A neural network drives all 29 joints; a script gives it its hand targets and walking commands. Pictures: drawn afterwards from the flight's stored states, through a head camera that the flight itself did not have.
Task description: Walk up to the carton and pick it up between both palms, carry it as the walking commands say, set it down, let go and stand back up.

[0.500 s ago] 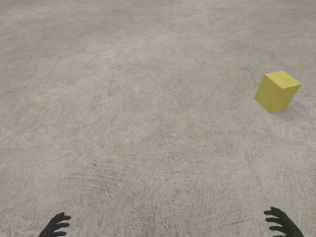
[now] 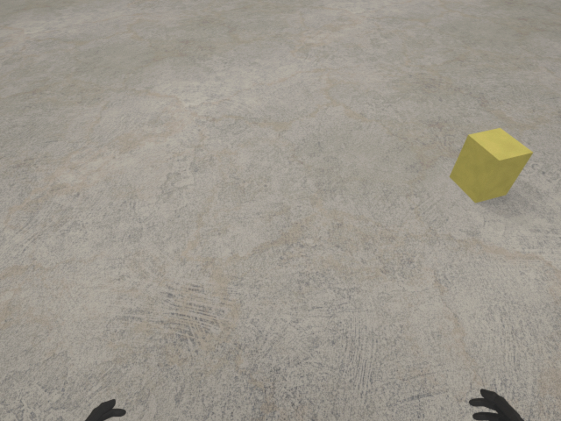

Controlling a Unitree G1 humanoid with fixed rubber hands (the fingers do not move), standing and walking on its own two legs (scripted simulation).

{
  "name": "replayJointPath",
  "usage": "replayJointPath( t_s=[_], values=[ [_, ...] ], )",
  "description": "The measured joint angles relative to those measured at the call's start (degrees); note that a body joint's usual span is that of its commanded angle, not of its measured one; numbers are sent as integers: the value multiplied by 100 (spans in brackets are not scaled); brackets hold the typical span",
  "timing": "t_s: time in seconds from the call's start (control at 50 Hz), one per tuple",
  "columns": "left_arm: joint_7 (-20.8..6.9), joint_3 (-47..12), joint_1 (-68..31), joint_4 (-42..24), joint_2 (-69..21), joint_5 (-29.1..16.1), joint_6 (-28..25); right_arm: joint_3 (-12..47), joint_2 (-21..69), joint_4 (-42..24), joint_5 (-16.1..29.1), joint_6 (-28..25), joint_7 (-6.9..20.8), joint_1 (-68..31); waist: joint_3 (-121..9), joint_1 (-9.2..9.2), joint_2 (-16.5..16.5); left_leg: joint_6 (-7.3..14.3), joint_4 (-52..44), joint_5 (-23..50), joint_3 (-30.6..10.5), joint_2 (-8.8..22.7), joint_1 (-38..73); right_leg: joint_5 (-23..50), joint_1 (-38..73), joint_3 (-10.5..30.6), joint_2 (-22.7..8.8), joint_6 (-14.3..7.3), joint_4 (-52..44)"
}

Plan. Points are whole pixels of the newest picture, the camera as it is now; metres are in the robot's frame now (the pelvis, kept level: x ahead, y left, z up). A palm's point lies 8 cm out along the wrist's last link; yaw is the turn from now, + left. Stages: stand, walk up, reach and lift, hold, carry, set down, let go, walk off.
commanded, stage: stand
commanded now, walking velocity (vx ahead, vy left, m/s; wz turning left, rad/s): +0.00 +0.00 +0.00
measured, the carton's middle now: (487, 165) +1.38 -1.01 -0.63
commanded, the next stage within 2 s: walk up in 1.60 s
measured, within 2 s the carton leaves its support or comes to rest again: neither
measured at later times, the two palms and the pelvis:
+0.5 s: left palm out of the picture +0.11 +0.31 -0.09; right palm out of the picture +0.11 -0.31 -0.09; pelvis +0.00 +0.00 +0.01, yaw +0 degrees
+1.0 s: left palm out of the picture +0.10 +0.31 -0.09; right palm out of the picture +0.10 -0.31 -0.09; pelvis +0.00 +0.00 +0.02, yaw +0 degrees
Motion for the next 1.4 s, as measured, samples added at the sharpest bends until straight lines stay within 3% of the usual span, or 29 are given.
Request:
replayJointPath(
  t_s=[0.56,1.4],
  values=[
    [13,-73,-197,959,40,-23,60,33,-30,998,20,71,1,-205,25,-9,-2,-22,-1136,612,24,3,607,606,585,21,0,17,-1108],
    [39,-55,-228,1116,58,-32,111,11,-59,1161,32,118,-22,-228,30,-9,1,-37,-1385,671,20,15,766,673,747,34,-2,30,-1368]
  ],
)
